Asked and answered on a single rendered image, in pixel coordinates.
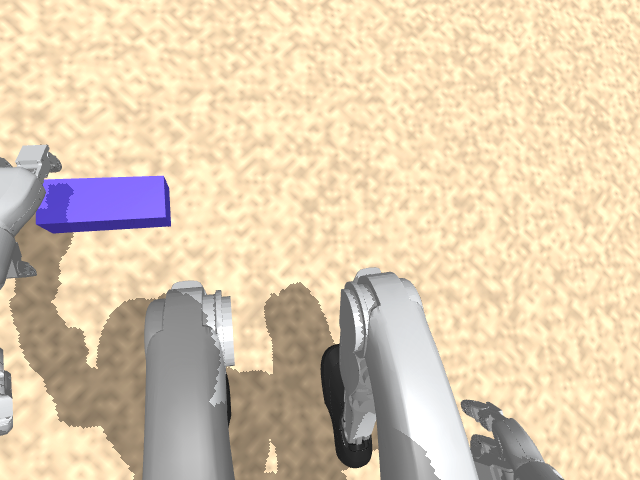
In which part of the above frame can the left robot hand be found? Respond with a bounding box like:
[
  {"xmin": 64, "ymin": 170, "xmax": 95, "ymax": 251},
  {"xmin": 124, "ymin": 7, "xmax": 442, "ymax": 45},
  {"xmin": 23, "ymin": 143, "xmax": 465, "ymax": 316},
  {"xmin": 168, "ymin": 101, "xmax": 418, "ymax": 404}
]
[{"xmin": 0, "ymin": 145, "xmax": 62, "ymax": 279}]

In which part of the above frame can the carton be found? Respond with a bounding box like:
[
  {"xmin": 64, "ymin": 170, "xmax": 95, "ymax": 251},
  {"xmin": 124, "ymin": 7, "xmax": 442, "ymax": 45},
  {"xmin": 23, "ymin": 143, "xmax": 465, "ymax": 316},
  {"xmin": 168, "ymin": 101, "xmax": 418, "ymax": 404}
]
[{"xmin": 36, "ymin": 176, "xmax": 171, "ymax": 233}]

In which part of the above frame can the right robot foot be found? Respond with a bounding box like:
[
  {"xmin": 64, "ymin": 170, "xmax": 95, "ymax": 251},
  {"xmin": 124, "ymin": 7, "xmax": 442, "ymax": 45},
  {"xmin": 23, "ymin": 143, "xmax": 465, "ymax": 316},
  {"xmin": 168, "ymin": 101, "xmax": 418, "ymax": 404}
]
[{"xmin": 321, "ymin": 344, "xmax": 372, "ymax": 468}]

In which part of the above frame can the right robot arm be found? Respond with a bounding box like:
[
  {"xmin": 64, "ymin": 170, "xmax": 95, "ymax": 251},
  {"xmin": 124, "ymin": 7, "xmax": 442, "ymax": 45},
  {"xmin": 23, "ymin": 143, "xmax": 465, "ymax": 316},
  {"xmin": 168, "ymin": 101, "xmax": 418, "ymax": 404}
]
[{"xmin": 513, "ymin": 461, "xmax": 564, "ymax": 480}]

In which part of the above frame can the left robot arm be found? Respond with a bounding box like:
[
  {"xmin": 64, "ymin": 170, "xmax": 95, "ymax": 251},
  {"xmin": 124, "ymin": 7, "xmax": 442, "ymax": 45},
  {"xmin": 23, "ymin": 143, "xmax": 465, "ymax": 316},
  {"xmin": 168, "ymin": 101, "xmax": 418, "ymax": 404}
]
[{"xmin": 0, "ymin": 227, "xmax": 16, "ymax": 436}]

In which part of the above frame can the right robot hand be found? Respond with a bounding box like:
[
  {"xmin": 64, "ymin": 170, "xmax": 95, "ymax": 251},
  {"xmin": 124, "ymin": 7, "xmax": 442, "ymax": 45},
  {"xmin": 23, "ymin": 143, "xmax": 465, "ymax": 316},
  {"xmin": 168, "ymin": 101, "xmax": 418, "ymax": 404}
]
[{"xmin": 461, "ymin": 400, "xmax": 545, "ymax": 480}]

